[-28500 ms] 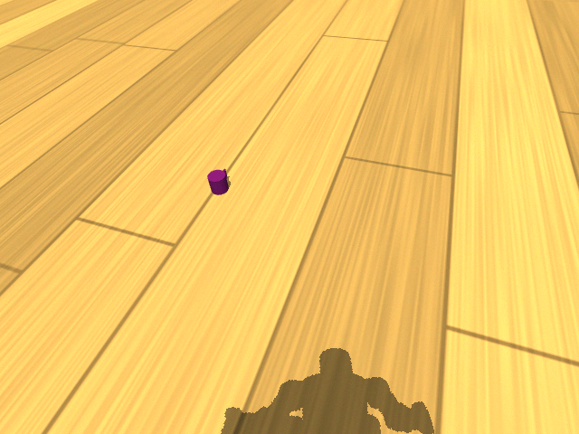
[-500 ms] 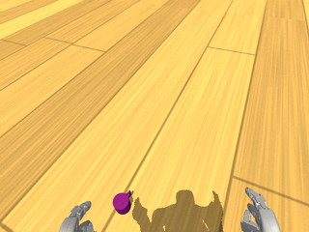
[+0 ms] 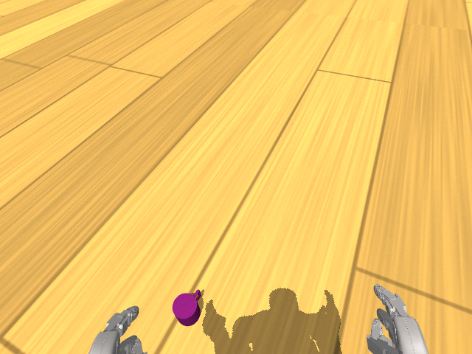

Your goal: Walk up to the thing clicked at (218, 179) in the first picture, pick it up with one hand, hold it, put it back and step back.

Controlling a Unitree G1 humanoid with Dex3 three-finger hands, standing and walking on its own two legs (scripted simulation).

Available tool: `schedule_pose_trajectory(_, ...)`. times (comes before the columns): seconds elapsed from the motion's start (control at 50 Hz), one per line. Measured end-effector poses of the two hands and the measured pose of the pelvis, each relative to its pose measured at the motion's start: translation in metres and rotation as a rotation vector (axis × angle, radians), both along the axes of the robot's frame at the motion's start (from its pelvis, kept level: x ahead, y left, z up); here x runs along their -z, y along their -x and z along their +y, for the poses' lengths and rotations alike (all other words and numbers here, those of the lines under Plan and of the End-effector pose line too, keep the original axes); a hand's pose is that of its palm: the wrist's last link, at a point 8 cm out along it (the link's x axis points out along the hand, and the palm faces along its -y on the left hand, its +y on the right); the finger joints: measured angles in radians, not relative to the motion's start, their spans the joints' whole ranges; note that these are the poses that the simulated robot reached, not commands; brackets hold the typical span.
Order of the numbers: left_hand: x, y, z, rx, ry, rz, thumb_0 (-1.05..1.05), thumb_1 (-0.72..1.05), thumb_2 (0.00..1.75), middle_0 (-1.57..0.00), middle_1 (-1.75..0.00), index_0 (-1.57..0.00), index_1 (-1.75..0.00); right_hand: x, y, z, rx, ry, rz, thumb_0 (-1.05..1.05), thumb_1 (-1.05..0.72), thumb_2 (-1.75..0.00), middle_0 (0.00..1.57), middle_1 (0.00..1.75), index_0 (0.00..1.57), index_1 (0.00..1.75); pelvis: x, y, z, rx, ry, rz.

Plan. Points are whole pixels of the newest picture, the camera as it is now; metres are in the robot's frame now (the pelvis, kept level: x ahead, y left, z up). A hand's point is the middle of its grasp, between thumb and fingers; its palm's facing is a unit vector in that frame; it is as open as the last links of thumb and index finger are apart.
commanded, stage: stand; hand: left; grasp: from above
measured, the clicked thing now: (189, 305) +0.45 +0.23 -0.67
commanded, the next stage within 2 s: none
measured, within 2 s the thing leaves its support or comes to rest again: neither
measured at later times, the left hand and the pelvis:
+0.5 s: hand out of the picture +0.07 +0.24 -0.11, palm faces +0.02 -0.94 -0.34, open 7.4 cm; pelvis +0.00 +0.00 +0.05, yaw +0 degrees
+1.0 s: hand out of the picture +0.04 +0.25 -0.09, palm faces +0.02 -0.94 -0.35, open 7.4 cm; pelvis -0.01 +0.00 +0.07, yaw +0 degrees
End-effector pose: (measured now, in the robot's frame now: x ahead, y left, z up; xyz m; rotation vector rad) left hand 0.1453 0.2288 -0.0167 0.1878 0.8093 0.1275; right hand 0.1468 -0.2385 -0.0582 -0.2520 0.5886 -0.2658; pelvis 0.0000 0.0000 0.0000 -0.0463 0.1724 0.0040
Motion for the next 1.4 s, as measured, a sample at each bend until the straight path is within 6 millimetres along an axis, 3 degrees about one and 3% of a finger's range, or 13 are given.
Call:
schedule_pose_trajectory(0.12, 0.002, -0.003, 0.000, 0.016, -0.024, -0.015, 0.01, 0.91, 0.90, -0.20, -0.30, -0.20, -0.30, 0.003, 0.000, -0.001, -0.022, 0.014, 0.029, 0.01, -0.90, -0.90, 0.21, 0.30, 0.20, 0.30, -0.001, 0.000, -0.001, 0.001, -0.004, -0.018)
schedule_pose_trajectory(0.22, 0.028, -0.003, 0.021, 0.039, -0.115, 0.003, 0.01, 0.91, 0.90, -0.20, -0.30, -0.20, -0.30, 0.021, 0.012, -0.013, -0.150, 0.034, 0.313, 0.01, -0.90, -0.90, 0.21, 0.30, 0.20, 0.30, -0.013, 0.007, -0.002, 0.008, -0.037, -0.107)
schedule_pose_trajectory(0.4, 0.053, 0.050, 0.052, -0.047, -0.129, 0.242, 0.01, 0.91, 0.90, -0.20, -0.30, -0.20, -0.30, 0.015, 0.051, -0.036, -0.048, 0.006, 0.490, 0.01, -0.90, -0.90, 0.21, 0.30, 0.20, 0.30, -0.034, 0.003, 0.002, 0.010, -0.042, -0.168)
schedule_pose_trajectory(0.54, 0.055, 0.093, 0.054, -0.091, -0.108, 0.393, 0.01, 0.91, 0.90, -0.20, -0.30, -0.20, -0.30, 0.012, 0.074, -0.034, -0.002, -0.018, 0.586, 0.00, -0.90, -0.90, 0.21, 0.30, 0.20, 0.30, -0.049, -0.001, 0.004, 0.008, -0.040, -0.200)
schedule_pose_trajectory(0.66, 0.052, 0.111, 0.054, -0.111, -0.098, 0.460, 0.01, 0.91, 0.90, -0.20, -0.30, -0.20, -0.30, 0.011, 0.085, -0.029, 0.012, -0.043, 0.627, 0.00, -0.90, -0.90, 0.21, 0.30, 0.20, 0.30, -0.058, -0.001, 0.006, 0.009, -0.042, -0.224)
schedule_pose_trajectory(1.02, 0.040, 0.109, 0.062, -0.109, -0.124, 0.454, 0.00, 0.91, 0.90, -0.20, -0.30, -0.20, -0.30, 0.006, 0.099, -0.037, 0.035, -0.054, 0.650, 0.00, -0.90, -0.90, 0.21, 0.30, 0.20, 0.30, -0.066, 0.008, 0.004, 0.010, -0.044, -0.247)
schedule_pose_trajectory(1.4, 0.040, 0.098, 0.058, -0.083, -0.117, 0.448, 0.00, 0.91, 0.90, -0.20, -0.30, -0.20, -0.30, 0.002, 0.106, -0.050, 0.047, -0.039, 0.672, 0.00, -0.90, -0.90, 0.21, 0.30, 0.20, 0.30, -0.068, 0.009, -0.001, 0.015, -0.041, -0.240)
